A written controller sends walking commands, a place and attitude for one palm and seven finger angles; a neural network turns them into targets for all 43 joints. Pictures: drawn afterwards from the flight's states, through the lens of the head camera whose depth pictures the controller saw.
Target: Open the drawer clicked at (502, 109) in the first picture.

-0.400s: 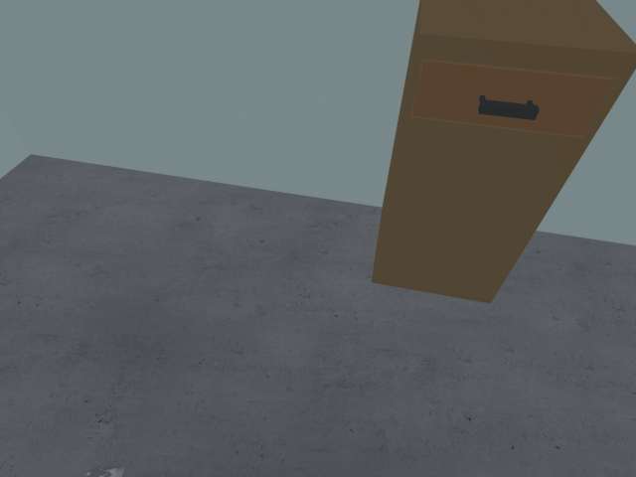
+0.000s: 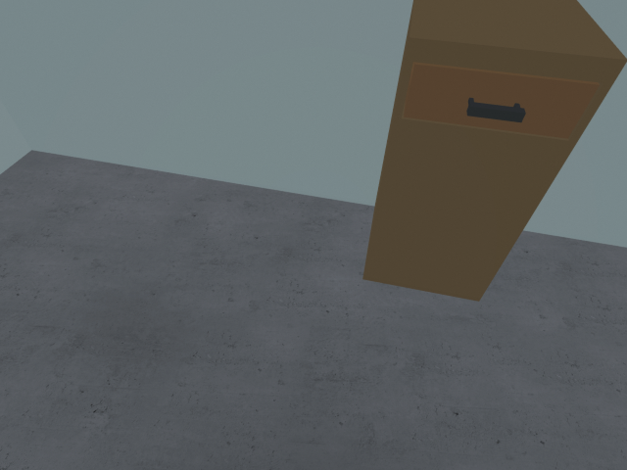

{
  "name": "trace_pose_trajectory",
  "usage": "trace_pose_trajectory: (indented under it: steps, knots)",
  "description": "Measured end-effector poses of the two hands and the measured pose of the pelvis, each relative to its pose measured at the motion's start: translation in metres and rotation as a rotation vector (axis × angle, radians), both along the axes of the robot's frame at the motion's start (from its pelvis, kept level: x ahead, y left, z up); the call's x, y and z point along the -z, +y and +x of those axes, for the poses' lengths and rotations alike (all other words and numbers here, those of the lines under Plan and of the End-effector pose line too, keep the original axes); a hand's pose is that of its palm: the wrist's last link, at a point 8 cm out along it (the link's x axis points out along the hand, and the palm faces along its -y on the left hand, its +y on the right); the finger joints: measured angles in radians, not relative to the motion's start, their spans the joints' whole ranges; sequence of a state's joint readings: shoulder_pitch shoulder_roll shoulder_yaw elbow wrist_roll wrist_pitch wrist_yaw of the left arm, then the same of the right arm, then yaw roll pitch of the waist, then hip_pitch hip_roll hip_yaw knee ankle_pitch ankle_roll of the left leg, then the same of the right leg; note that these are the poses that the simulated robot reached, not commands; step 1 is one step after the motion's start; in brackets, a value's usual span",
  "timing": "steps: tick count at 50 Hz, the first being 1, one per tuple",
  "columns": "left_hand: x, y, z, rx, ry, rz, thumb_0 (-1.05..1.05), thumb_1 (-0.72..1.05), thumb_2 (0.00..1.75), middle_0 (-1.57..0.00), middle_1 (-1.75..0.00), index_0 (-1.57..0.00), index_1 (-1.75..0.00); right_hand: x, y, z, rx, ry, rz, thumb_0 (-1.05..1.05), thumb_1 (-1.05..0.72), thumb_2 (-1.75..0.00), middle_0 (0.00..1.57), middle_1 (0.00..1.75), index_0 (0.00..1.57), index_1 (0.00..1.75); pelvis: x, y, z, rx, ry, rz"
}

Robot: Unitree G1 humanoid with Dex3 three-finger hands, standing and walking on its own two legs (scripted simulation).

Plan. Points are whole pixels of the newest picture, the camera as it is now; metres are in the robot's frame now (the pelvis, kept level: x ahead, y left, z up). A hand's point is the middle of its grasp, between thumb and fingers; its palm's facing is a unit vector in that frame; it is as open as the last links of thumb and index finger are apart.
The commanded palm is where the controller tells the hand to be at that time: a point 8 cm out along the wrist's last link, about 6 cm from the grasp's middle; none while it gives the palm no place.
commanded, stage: stand and wait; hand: left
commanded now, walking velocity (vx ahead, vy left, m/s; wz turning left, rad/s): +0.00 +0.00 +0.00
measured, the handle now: (494, 107) +0.91 -0.38 +0.03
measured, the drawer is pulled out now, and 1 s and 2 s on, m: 0.00 0.00 0.00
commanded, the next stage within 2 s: look at it before walking up in 0.42 s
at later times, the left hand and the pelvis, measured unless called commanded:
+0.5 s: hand out of the picture +0.07 +0.24 -0.15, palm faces -0.03 -0.94 -0.34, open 7.4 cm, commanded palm none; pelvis -0.01 -0.01 +0.00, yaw +0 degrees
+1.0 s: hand out of the picture +0.07 +0.24 -0.15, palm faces -0.03 -0.94 -0.34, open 7.4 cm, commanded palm none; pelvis +0.00 -0.01 +0.00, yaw +0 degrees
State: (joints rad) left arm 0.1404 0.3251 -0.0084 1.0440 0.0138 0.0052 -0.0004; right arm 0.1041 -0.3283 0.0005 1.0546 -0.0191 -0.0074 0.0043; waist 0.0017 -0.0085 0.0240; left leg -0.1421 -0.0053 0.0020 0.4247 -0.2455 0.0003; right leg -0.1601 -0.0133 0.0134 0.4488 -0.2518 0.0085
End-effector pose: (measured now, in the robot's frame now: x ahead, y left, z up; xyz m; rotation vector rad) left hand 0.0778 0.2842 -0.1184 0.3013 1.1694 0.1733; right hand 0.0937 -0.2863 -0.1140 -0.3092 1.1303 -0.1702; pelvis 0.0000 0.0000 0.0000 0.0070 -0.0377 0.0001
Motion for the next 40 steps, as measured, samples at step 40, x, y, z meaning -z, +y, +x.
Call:
trace_pose_trajectory:
  steps: [40]
  knots:
    - [-0.004,-0.001,-0.007,-0.001,0.027,0.015,0.00,0.90,0.89,-0.20,-0.30,-0.20,-0.30,0.003,-0.011,-0.026,0.028,0.068,-0.001,0.01,-0.91,-0.90,0.20,0.30,0.20,0.30,-0.004,-0.007,-0.005,0.004,0.001,-0.001]
